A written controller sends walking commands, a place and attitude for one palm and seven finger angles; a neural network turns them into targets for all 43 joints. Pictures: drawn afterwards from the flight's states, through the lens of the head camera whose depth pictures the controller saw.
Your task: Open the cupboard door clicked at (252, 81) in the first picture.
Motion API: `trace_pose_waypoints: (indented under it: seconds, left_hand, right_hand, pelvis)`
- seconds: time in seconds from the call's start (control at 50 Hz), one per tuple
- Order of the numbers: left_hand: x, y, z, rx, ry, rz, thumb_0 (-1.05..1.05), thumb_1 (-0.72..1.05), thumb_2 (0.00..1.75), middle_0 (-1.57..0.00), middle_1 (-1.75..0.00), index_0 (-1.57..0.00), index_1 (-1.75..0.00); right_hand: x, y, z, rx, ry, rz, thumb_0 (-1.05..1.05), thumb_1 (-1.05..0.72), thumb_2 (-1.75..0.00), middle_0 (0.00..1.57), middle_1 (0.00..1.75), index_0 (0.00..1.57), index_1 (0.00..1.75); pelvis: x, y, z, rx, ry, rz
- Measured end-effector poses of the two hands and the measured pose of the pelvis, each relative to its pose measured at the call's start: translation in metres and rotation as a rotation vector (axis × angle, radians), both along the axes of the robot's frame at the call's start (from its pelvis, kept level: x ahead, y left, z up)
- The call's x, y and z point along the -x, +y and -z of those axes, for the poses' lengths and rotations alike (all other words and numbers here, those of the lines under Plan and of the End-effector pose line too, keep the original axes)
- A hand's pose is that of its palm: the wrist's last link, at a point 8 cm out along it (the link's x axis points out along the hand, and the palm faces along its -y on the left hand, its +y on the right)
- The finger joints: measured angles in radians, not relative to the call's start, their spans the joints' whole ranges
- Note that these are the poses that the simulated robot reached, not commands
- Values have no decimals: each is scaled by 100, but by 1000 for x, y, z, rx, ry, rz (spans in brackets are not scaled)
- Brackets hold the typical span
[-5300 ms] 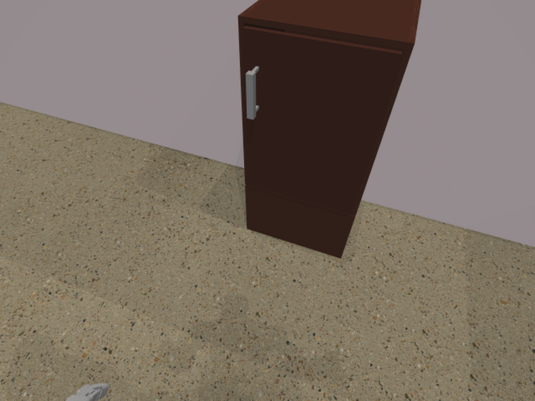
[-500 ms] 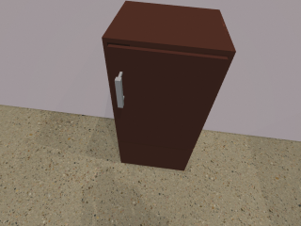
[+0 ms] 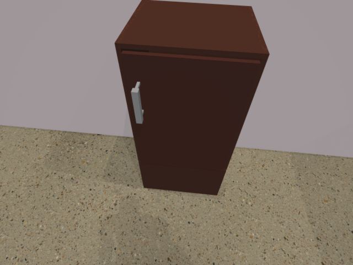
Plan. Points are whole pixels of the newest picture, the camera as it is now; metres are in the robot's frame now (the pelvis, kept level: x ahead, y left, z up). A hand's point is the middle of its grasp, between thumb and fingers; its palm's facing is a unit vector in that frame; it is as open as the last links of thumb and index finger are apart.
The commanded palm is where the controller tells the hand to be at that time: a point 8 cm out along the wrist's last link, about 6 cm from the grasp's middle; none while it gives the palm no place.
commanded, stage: come to a stop and stand still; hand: left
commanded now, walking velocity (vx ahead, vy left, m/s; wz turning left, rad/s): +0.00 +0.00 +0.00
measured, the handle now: (138, 103) +0.62 +0.17 -0.02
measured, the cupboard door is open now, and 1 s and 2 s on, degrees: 0 0 0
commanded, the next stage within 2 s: look again from close up in 0.18 s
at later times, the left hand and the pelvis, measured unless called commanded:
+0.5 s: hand out of the picture -0.04 +0.15 -0.19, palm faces +0.06 -0.98 -0.16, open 7.4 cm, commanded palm none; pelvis -0.02 -0.01 -0.01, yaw +2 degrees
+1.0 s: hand out of the picture -0.08 +0.16 -0.19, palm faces +0.08 -0.98 -0.17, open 7.4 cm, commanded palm none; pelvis -0.04 -0.01 -0.01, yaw +1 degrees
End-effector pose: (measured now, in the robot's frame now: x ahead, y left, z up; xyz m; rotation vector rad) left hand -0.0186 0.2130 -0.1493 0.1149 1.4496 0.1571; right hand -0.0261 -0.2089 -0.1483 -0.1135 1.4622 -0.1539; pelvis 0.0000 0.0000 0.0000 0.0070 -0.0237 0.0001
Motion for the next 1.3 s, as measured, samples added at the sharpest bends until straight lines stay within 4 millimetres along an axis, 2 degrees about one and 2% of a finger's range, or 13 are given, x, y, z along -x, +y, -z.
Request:
trace_pose_waypoints:
  seconds: [0.14,0.32,0.42,0.6,0.72,0.9,1.02,1.12,1.22,1.3]
  left_hand:
    - [17,-16,1,21,27,-16,0,91,90,-20,-30,-20,-30]
    - [28,-29,3,24,21,-14,0,91,90,-20,-30,-20,-30]
    - [29,-23,9,16,-19,-8,0,91,90,-20,-30,-20,-30]
    - [23,-6,12,-5,-112,-11,0,91,90,-20,-30,-20,-30]
    - [29,1,10,-14,-126,-11,0,91,90,-20,-30,-20,-30]
    - [51,2,9,-12,-90,-22,0,91,90,-20,-30,-20,-30]
    - [66,-5,9,3,-41,-33,0,91,90,-20,-30,-20,-30]
    - [71,-11,9,13,-9,-48,0,91,90,-20,-30,-20,-30]
    - [67,-15,13,27,12,-70,0,91,90,-20,-30,-20,-30]
    - [53,-11,18,47,49,-38,0,91,90,-20,-30,-20,-30]
  right_hand:
    - [4,-5,0,0,1,1,1,-91,-90,20,30,20,30]
    - [-4,-16,1,6,-30,-22,1,-92,-90,20,30,20,30]
    - [-11,-25,2,35,-101,-39,2,-93,-90,20,30,20,30]
    - [-18,-28,0,54,-177,-61,1,-93,-90,20,30,20,30]
    - [-9,-27,-3,54,-182,-66,1,-93,-90,20,30,20,30]
    - [11,-23,-3,39,-136,-67,1,-92,-90,20,30,20,30]
    - [21,-23,0,28,-100,-46,1,-91,-90,20,30,20,30]
    - [21,-26,3,25,-81,-30,1,-91,-90,20,30,20,30]
    - [5,-27,6,34,-88,-27,1,-91,-90,20,30,20,30]
    - [-16,-21,4,50,-147,2,1,-91,-90,20,30,20,30]
  pelvis:
    - [3,-6,0,2,-2,-3]
    - [9,-12,2,16,6,-10]
    - [19,-11,8,18,-1,-25]
    - [33,-10,12,17,-18,-32]
    - [42,-9,11,17,-16,-33]
    - [49,-8,9,17,-8,-35]
    - [43,-10,9,18,1,-22]
    - [35,-13,12,11,9,-10]
    - [20,-10,16,15,10,4]
    - [2,-4,18,0,12,39]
